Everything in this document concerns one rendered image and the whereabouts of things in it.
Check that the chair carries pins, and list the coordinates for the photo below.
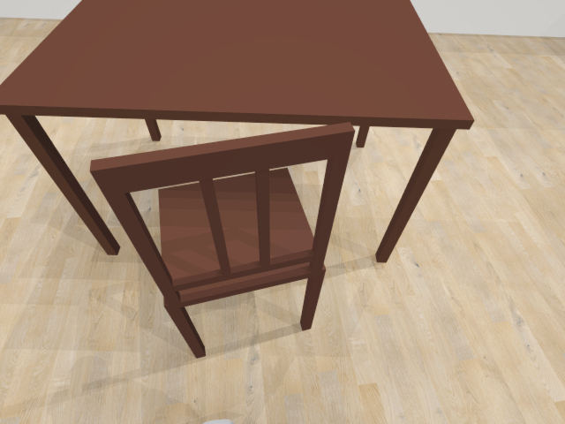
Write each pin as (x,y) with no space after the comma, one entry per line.
(228,236)

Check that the table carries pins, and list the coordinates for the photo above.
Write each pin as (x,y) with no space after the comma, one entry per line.
(305,62)

